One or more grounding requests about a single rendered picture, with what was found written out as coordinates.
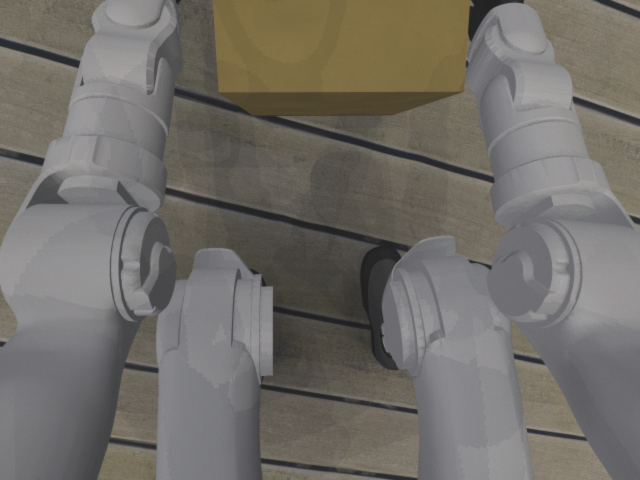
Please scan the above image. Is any carton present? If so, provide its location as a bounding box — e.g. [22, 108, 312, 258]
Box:
[213, 0, 470, 116]

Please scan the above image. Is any left robot upper arm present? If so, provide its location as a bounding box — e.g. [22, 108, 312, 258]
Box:
[0, 204, 177, 480]

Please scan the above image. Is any robot right forearm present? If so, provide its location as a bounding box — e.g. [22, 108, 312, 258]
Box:
[465, 3, 640, 233]

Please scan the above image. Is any robot left forearm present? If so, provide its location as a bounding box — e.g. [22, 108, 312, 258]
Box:
[0, 0, 183, 307]

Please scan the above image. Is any robot right hand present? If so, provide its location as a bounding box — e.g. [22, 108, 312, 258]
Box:
[468, 0, 524, 41]

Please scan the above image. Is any robot left thigh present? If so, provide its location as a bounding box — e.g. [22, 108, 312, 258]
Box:
[156, 268, 273, 480]

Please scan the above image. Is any right robot upper arm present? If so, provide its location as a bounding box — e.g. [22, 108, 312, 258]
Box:
[486, 217, 640, 480]

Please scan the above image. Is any right robot foot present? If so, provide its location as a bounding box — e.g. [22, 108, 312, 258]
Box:
[360, 246, 401, 370]

